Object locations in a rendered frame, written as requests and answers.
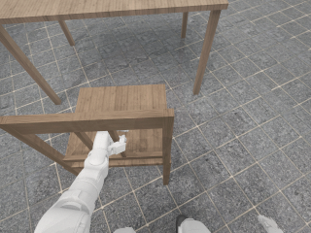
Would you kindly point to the robot left hand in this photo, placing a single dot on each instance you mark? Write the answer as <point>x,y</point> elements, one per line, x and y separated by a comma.
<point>104,141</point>

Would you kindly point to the table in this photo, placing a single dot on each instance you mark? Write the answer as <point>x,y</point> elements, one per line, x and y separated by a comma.
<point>25,11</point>

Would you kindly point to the left robot forearm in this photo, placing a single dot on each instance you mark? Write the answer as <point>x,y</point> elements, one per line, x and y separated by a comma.
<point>85,189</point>

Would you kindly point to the right robot thigh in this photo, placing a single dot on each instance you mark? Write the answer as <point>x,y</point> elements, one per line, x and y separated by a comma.
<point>193,226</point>

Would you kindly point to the robot left upper arm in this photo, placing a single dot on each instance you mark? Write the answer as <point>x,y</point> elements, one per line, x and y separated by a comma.
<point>61,220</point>

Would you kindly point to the chair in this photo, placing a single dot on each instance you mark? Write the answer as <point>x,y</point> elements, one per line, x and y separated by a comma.
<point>140,109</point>

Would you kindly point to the robot right foot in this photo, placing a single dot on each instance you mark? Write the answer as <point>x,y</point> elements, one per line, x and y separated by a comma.
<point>179,220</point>

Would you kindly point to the robot right hand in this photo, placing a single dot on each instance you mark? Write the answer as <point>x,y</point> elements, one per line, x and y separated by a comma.
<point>269,224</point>

